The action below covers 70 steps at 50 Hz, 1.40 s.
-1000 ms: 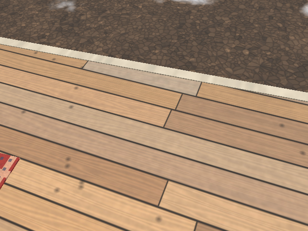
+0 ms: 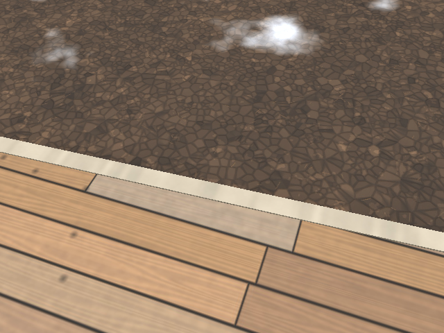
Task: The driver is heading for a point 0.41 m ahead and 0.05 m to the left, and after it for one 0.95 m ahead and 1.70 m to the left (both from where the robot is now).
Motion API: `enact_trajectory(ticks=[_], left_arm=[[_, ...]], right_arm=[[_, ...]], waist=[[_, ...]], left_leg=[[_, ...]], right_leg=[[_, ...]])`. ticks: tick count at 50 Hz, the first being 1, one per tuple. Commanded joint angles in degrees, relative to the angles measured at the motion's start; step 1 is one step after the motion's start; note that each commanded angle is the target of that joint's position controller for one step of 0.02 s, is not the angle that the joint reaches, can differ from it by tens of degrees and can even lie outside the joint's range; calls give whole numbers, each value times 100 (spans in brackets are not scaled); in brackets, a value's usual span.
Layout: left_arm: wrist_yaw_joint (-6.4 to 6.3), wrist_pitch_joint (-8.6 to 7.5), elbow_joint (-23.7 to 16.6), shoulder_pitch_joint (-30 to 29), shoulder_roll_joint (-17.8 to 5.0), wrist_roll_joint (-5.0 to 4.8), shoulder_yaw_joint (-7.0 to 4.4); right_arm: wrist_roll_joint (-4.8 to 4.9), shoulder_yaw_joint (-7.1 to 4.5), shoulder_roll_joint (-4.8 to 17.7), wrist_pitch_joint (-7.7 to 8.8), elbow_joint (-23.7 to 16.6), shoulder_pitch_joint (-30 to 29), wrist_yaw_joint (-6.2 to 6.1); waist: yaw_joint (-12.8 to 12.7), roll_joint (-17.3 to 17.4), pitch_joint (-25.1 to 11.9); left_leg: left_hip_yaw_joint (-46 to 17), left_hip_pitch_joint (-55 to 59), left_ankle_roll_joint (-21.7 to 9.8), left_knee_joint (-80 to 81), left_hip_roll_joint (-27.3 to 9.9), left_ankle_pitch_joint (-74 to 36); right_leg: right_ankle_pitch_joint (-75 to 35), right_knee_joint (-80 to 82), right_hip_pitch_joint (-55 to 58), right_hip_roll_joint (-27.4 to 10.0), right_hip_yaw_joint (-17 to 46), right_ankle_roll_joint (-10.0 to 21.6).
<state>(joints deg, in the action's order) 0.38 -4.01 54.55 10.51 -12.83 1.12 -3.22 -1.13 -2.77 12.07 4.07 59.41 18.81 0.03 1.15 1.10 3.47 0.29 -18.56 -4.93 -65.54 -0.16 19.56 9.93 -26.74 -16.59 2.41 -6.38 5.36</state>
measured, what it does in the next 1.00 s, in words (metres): walks ahead, turning left: left foot, then right foot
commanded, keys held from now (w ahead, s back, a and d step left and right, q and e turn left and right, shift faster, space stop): w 0.32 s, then w+q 0.68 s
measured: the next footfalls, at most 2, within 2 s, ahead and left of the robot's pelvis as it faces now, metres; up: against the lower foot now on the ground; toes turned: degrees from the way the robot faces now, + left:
left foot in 0.42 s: +0.39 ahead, +0.11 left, +0.00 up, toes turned +5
right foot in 0.98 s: +0.72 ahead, -0.02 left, +0.00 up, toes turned +19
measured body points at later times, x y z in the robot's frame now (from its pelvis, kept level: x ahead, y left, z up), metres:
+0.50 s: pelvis +0.27 +0.04 -0.01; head +0.30 +0.05 +0.44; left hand +0.22 +0.29 -0.16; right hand +0.42 -0.20 -0.14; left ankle +0.35 +0.11 -0.74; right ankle +0.10 -0.06 -0.66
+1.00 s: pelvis +0.55 +0.04 -0.01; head +0.58 +0.05 +0.43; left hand +0.71 +0.33 -0.09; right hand +0.57 -0.23 -0.15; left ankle +0.36 +0.10 -0.72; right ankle +0.68 -0.02 -0.74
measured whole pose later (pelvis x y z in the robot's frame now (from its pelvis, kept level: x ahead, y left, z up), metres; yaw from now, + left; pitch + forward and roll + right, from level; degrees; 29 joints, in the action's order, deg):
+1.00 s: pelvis +0.55 +0.04 -0.01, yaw +19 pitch +2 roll +1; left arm 0.1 -4.7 42.6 -1.3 -13.1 2.1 -1.3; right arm -0.2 -4.8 14.6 3.0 55.1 25.9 -0.5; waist 5.5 -0.1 2.3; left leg -11.2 -3.3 -4.8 -36.7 7.3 27.7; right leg 5.4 -30.5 -26.0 0.2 -0.2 1.5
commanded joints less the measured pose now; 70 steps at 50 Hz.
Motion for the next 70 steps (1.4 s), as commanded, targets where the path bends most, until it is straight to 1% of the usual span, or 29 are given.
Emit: enact_trajectory(ticks=[1, 5, 10, 15, 18, 20, 21, 22, 23, 24, 25, 27, 30, 33, 38, 43, 45, 47, 48, 49, 50, 51, 52, 53, 54, 56, 59, 66, 70], left_arm=[[-29, -138, 64, 548, -267, -35, -16], [-46, -216, 267, 1032, -528, -52, -51], [-49, -194, 395, 1491, -468, -49, 2], [-107, -160, 596, 1939, -499, 7, 5], [-166, -139, 628, 1766, -612, 54, -37], [-180, -112, 636, 1607, -678, 53, -62], [-180, -102, 585, 1558, -637, 36, -41], [-130, -117, 351, 1715, -340, -120, 43], [-55, -153, 284, 1872, -380, -137, -21], [-52, -149, 133, 1324, -603, -13, -79], [-21, -212, -14, 849, -548, -10, -62], [-13, -176, -128, 663, -445, 76, -68], [14, 59, -234, 660, -321, 164, -48], [26, 152, -571, -78, -368, 134, -40], [51, 170, -1023, -1143, -406, 74, -4], [77, 101, -1454, -1850, -454, 20, 56], [71, 42, -1520, -1688, -559, -2, 43], [11, -32, -1323, -815, -755, -15, -33], [-54, -108, -1106, -6, -936, 16, -113], [-155, -160, -1042, 951, -1372, 153, -220], [-175, -87, -1097, 979, -1854, 251, -307], [-150, 12, -1116, 671, -1499, 155, -284], [-131, 22, -1225, 249, -901, 102, -143], [-108, -1, -1209, 44, -627, 94, -66], [-113, -27, -1159, 63, -566, 107, -41], [-106, -115, -995, 289, -566, 52, -36], [-61, -235, -866, 577, -648, -24, -80], [-62, -220, -674, 942, -750, -11, -110], [-117, -129, -513, 1301, -953, -3, -162]], right_arm=[[-107, -70, 234, -82, -196, 326, 77], [-119, -68, 236, -211, -463, -411, 138], [-32, 6, 189, -190, -855, -1561, 170], [-14, 35, 242, -143, -1116, -2225, 150], [-11, -9, 335, -80, -1125, -2015, 123], [-35, -112, 448, -21, -779, -939, 64], [-98, -213, 644, 23, -455, 37, 21], [-201, -371, 1188, 36, -308, 959, -31], [-59, -438, 1401, -69, -261, 946, 14], [67, -402, 1290, -110, -386, 241, 54], [75, -326, 969, -106, -486, -183, 52], [77, -206, 555, -49, -446, -432, 9], [112, -210, 661, 59, -405, -210, -30], [109, -251, 840, 44, -414, 98, -36], [86, -264, 842, -1, -437, 678, -10], [7, -290, 912, -54, -493, 1014, -81], [-11, -326, 1010, -64, -580, 872, -130], [-10, -378, 1168, -46, -719, 518, -121], [35, -381, 1164, -6, -767, 400, -67], [110, -304, 854, 51, -982, 380, -18], [289, -217, 346, 32, -1140, 1005, -31], [103, -274, 836, -56, -1018, 1105, -73], [9, -292, 899, -101, -994, 711, -39], [-6, -270, 775, -114, -1045, 376, 21], [-45, -270, 710, -156, -1079, 252, 73], [-94, -258, 645, -297, -1134, 212, 172], [-86, -218, 574, -403, -1376, -260, 274], [-70, -35, 419, -371, -1932, -1669, 455], [-116, -10, 506, -365, -2175, -2170, 493]], waist=[[46, -441, -222], [24, -391, 33], [-249, -436, 225], [-453, -493, 311], [-246, -547, 206], [235, -498, -341], [602, -333, -852], [768, 515, -1569], [537, 1331, -1974], [301, 546, -1294], [227, 184, -679], [-149, -48, -173], [-316, 54, -257], [-174, 98, -25], [233, 174, 4], [462, 297, -5], [305, 382, -46], [-132, 399, -354], [-529, 88, -792], [-861, -507, -1658], [-471, -1778, -2167], [-259, -1340, -1840], [-204, -576, -986], [-180, -283, -507], [-129, -477, -370], [-38, -754, -335], [-31, -668, -340], [-255, -605, 41], [-377, -574, 185]], left_leg=[[-232, -943, 84, 40, -435, -385], [-22, -1540, 294, 696, -590, -955], [245, -1725, 416, 2205, -531, -1794], [397, -1723, 239, 3020, -345, -1767], [496, -1257, -50, 3368, -140, -1186], [702, 99, -327, 3718, 274, -1041], [461, 1392, -535, 3851, 165, -1151], [-1553, 3071, -1092, 3997, -1222, -625], [-4121, 3710, -1736, 4930, -2155, -618], [-3587, 3212, -1584, 4989, -1904, -368], [-2887, 2433, -1460, 5110, -1740, -580], [-2095, 1328, -1088, 5369, -1216, -1473], [-1659, 891, -1081, 5463, -914, -2100], [-1620, 742, -1089, 5687, -786, -1786], [-1731, 1307, -888, 5555, -689, -2127], [-1933, 1957, -829, 5011, -748, -3052], [-2059, 1951, -678, 4734, -783, -3330], [-2040, 1524, -435, 4059, -631, -4013], [-1795, 1193, -294, 3051, -289, -4012], [-1398, 436, -166, 1501, 90, -2667], [-743, -1289, -9, 55, 943, 1261], [-710, -1799, -66, -642, 435, 1070], [-668, -1851, -52, -688, 158, 478], [-606, -1729, 5, -443, -26, 83], [-557, -1586, 56, -252, -153, -69], [-454, -1427, 135, -135, -226, -189], [-375, -1866, 198, -9, -306, -567], [143, -1863, 229, 1945, -371, -1892], [528, -1589, -29, 2752, -251, -1428]], right_leg=[[-798, 1678, 804, -1545, 1753, 654], [-1036, 1980, 836, -1416, 1342, 694], [-1570, 2042, 1151, -1217, 954, 568], [-2203, 1792, 1964, -1432, 876, 602], [-3331, 1296, 2357, -1579, 633, 490], [-4646, -45, 2287, -1467, 296, 314], [-4125, -1229, 1646, -1274, 75, 170], [-2050, -3191, -65, -793, -252, -86], [1909, -4860, -1523, 225, 157, -215], [1567, -5115, -2140, -234, 807, -118], [1066, -4898, -2239, -468, 821, -120], [676, -4048, -1727, -773, 861, -233], [649, -3510, -1363, -779, 759, -499], [134, -2758, -1747, -820, 659, -736], [-778, -1671, -2133, -701, 679, -834], [-679, -994, -2128, -447, 688, -748], [-460, -599, -1620, -363, 757, -642], [-84, -177, -175, -110, 666, -462], [-260, 168, 977, -215, 740, -305], [759, 300, 2362, -1438, 1910, -27], [1048, 898, 3506, -2871, 4371, 512], [1735, 1063, 2957, -2856, 4963, 699], [1732, 1165, 2127, -2556, 4021, 566], [1018, 1296, 1491, -2211, 3073, 439], [396, 1388, 1201, -1974, 2456, 301], [-619, 1475, 973, -1754, 1725, 212], [-1427, 1609, 1148, -1796, 1152, 300], [-1631, 1825, 1187, -1608, -37, 203], [-2218, 1608, 1760, -1818, -359, 131]])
